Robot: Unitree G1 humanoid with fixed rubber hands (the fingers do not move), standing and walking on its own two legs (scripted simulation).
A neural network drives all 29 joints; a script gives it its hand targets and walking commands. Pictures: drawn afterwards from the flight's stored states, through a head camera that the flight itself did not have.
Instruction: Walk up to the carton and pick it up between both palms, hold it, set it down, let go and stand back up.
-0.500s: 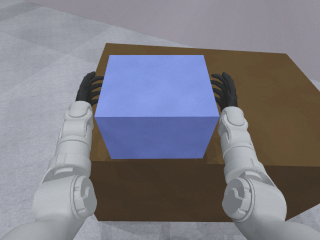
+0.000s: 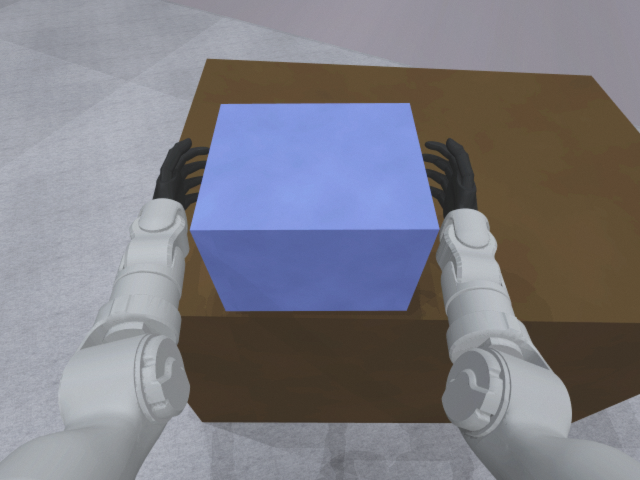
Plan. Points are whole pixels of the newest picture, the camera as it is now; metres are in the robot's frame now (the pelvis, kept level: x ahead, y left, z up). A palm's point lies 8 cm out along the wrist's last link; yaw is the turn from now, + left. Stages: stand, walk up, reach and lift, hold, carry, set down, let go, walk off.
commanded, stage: set down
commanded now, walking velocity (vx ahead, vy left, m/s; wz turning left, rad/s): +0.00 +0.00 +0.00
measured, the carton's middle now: (315, 209) +0.47 +0.02 +0.04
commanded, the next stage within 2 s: none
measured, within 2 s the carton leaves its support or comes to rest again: rests again in 0.50 s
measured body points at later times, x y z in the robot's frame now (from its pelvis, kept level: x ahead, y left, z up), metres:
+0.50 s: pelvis +0.00 +0.00 +0.00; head +0.06 +0.01 +0.44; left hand +0.45 +0.20 +0.07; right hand +0.45 -0.17 +0.09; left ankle -0.01 +0.11 -0.75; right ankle -0.04 -0.10 -0.75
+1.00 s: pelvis -0.01 +0.00 -0.01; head +0.06 +0.02 +0.44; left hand +0.45 +0.20 +0.07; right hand +0.44 -0.17 +0.08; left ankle -0.01 +0.11 -0.75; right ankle -0.04 -0.10 -0.75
